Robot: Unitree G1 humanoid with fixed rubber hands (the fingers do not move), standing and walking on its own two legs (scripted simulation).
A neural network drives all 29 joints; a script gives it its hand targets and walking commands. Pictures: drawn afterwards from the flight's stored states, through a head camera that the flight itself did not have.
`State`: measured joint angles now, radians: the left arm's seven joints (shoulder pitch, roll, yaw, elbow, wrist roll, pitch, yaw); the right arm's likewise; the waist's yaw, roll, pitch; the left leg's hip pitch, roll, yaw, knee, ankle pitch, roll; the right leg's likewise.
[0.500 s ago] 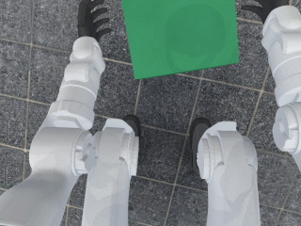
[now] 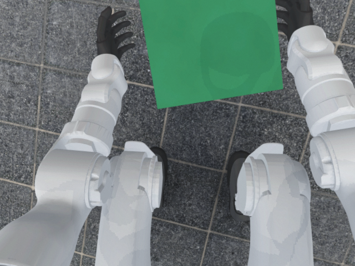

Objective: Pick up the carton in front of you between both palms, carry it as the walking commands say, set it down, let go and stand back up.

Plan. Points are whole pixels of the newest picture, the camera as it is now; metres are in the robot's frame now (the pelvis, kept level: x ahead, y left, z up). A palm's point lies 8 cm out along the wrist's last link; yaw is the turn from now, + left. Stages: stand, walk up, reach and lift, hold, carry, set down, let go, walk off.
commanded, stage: reach and lift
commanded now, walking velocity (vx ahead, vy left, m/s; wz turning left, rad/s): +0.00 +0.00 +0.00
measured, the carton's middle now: (207, 53) +0.50 -0.04 -0.25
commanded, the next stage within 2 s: none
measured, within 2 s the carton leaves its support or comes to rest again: leaves its support in 0.42 s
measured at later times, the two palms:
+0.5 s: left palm (118, 42) +0.51 +0.12 -0.15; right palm (288, 24) +0.52 -0.18 -0.17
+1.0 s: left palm (50, 25) +0.48 +0.11 +0.05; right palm out of the picture +0.48 -0.19 +0.04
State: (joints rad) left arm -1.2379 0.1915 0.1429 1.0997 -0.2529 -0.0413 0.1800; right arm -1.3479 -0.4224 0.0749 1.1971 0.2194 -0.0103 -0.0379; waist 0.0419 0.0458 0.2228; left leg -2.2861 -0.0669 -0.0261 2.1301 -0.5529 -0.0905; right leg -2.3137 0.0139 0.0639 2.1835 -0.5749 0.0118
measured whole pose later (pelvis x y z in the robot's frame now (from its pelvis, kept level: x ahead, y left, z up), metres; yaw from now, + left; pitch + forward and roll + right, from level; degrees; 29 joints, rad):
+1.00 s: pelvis -0.01 +0.01 +0.11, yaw -5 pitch +41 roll +3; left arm -0.96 -0.09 0.56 0.66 0.19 0.28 0.10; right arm -1.11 -0.11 -0.35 0.92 -0.21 0.29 -0.04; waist 0.02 0.02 -0.16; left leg -1.99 -0.14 -0.09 1.78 -0.51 -0.10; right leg -2.03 0.12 0.11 1.80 -0.48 0.06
